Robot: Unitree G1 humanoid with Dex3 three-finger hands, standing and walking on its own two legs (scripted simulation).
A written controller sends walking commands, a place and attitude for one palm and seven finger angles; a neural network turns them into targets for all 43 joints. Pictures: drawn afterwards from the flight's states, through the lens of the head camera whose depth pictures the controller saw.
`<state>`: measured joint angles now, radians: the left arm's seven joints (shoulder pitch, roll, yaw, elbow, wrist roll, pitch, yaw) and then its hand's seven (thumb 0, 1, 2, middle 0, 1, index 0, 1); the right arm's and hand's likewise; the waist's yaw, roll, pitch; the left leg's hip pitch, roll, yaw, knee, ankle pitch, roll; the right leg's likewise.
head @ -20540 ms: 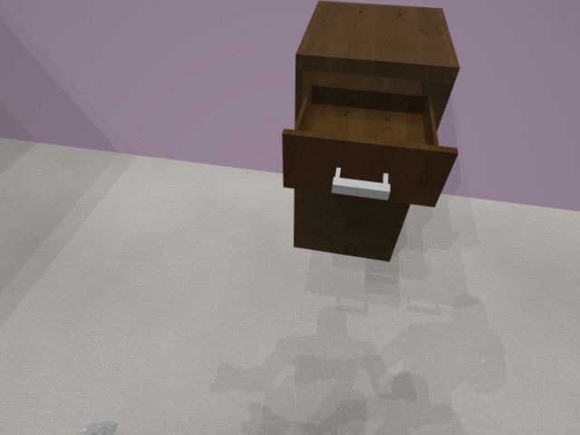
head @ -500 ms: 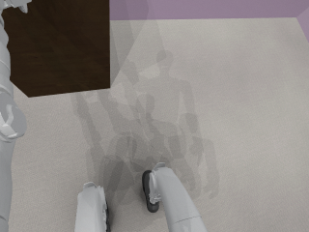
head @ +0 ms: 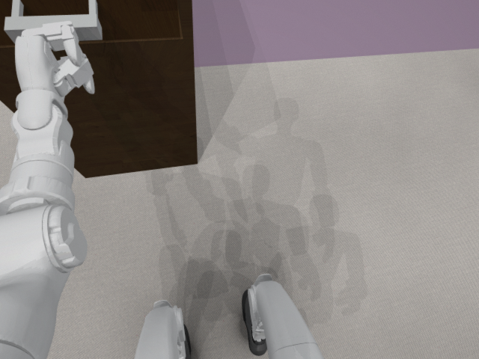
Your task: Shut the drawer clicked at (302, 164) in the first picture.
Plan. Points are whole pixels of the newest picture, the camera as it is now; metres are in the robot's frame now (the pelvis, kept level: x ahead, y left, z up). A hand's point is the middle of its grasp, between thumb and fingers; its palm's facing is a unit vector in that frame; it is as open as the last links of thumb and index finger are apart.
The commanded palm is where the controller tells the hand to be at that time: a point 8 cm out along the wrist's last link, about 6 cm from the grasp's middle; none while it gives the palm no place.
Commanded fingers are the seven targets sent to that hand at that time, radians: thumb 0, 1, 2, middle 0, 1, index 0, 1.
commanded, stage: draw the hand back to the body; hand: left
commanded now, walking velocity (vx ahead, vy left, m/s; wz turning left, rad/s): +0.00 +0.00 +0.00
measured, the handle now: (56, 17) +0.65 +0.20 +0.05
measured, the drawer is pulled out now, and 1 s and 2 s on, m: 0.00 0.00 0.00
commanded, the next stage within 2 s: step back with the hand held close in 1.40 s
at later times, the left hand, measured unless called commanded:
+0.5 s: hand (18, 121) +0.42 +0.19 +0.14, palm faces +0.02 -1.00 -0.05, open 3.3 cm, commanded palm +0.37 +0.24 +0.15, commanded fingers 0.00 0.90 0.90 -1.40 -1.60 -1.40 -1.60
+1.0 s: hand out of the picture +0.27 +0.23 +0.22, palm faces +0.34 -0.89 -0.31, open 3.3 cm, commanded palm +0.22 +0.27 +0.25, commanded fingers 0.00 0.90 0.90 -1.40 -1.60 -1.40 -1.60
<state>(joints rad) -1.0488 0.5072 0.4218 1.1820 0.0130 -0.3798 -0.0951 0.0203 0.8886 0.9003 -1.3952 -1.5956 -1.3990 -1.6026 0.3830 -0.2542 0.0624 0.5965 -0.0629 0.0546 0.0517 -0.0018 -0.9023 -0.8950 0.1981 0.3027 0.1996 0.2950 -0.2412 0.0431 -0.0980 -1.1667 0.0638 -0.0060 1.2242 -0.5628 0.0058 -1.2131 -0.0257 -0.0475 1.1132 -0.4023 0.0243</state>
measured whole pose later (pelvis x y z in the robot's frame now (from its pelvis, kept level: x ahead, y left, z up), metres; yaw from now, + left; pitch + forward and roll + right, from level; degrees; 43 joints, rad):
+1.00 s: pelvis +0.04 -0.01 +0.11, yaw +2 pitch -3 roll -1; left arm 0.25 0.30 0.17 -0.18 -0.05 -0.05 0.08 0.02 0.90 0.90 -1.40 -1.60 -1.40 -1.60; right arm 0.17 -0.22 0.06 0.58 0.00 -0.05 -0.08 0.01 -0.90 -0.90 0.20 0.30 0.20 0.30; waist 0.05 0.06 0.01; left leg -0.08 0.03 0.02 0.45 -0.31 -0.01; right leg -0.16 -0.04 -0.05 0.44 -0.22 0.02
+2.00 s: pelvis -0.02 +0.01 +0.10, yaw +1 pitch -1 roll +1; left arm 0.61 0.38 0.37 -0.51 -0.02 -0.22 0.12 0.02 0.89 0.90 -1.40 -1.59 -1.40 -1.60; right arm 0.19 -0.22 -0.01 0.57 0.00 -0.03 -0.09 0.01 -0.90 -0.90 0.20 0.30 0.20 0.29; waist 0.01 0.02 0.04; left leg -0.23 -0.01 0.05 0.48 -0.24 0.02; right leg -0.31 -0.08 -0.01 0.46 -0.13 0.05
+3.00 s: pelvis -0.17 -0.01 +0.10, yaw +1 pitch +1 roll -3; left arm 0.55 0.38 0.34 -0.58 -0.02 -0.31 0.11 0.02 0.89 0.90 -1.40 -1.59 -1.41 -1.60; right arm 0.13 -0.18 0.01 0.65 -0.02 -0.12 -0.07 0.01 -0.90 -0.90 0.20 0.30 0.20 0.30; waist 0.01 0.03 0.02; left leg -0.48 0.06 0.00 0.44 0.02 0.01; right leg -0.18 0.08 0.03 0.50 -0.34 -0.01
